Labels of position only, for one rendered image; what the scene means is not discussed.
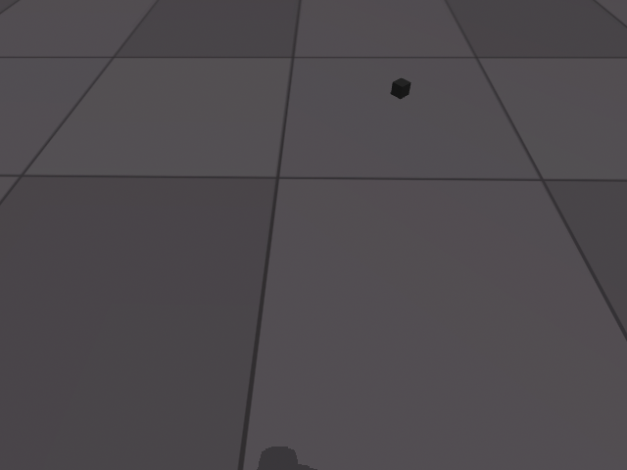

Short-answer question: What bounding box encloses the cube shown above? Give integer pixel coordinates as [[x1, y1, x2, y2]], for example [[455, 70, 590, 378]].
[[391, 78, 411, 99]]

